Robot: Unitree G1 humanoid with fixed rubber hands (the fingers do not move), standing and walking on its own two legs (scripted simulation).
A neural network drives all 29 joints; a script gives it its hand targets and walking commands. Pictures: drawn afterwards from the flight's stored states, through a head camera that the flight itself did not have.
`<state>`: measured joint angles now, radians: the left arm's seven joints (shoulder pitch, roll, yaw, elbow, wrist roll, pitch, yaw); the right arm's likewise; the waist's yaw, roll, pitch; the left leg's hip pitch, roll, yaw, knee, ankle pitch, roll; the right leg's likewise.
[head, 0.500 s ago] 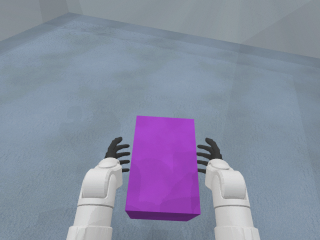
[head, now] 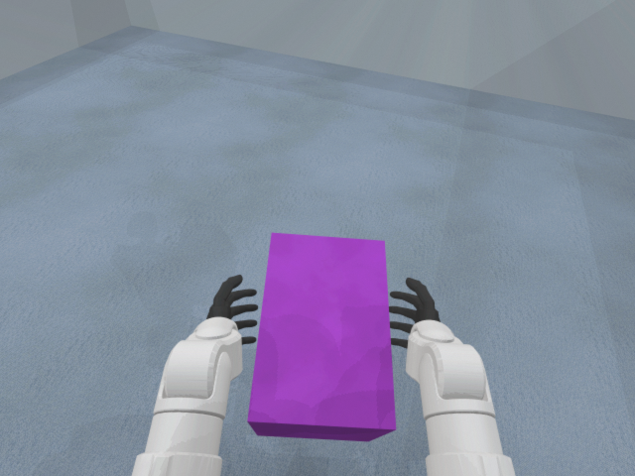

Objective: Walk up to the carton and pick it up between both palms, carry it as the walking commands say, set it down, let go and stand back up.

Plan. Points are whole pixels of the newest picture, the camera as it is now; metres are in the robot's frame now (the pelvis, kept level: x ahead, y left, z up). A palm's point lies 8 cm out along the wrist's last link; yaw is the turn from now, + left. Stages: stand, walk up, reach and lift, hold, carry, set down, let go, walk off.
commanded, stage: carry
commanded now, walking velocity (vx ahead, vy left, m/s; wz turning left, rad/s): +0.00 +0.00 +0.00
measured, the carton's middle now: (320, 338) +0.33 +0.00 -0.04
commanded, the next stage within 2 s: none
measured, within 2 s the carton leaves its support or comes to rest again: neither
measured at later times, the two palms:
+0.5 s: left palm (283, 331) +0.28 +0.05 +0.06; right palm (497, 364) +0.25 -0.20 +0.07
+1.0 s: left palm (438, 372) +0.24 -0.13 +0.06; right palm out of the picture +0.13 -0.36 +0.06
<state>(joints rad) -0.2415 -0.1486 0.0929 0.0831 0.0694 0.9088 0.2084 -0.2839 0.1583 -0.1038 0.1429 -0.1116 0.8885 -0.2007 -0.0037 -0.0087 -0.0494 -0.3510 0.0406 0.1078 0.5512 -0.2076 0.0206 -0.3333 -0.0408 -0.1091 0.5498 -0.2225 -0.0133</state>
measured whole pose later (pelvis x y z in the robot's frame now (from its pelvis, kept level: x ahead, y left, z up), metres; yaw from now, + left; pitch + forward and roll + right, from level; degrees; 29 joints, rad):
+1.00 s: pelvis -0.09 -0.11 -0.01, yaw -23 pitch +4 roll -1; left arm -0.33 -0.17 0.03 -0.23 0.05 1.18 0.27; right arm -0.29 0.16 -0.11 -0.27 -0.06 1.17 -0.26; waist -0.02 0.01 0.05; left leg -0.54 0.13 0.11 0.97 -0.55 -0.12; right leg -0.45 -0.01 -0.06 0.67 -0.29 -0.01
